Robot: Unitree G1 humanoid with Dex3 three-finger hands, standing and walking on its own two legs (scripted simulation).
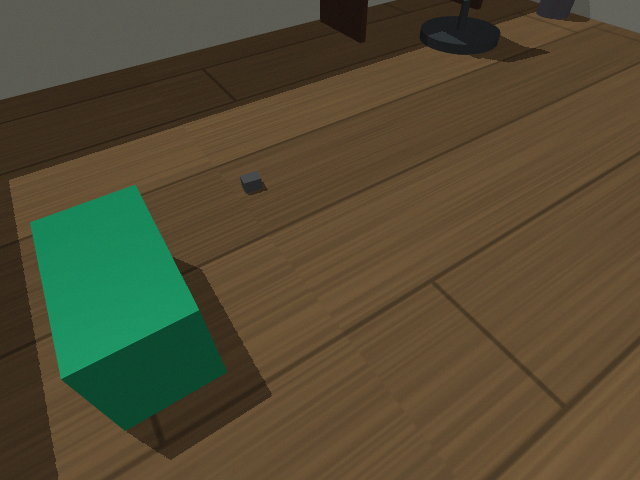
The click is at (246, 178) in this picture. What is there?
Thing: small box
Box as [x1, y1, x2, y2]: [240, 171, 262, 192]
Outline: 256,171 240,176 241,183 245,192 262,188 260,177
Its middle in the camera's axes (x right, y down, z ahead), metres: -0.33 -0.28 +1.92
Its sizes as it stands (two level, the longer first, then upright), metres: 0.089 0.067 0.064
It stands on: the floor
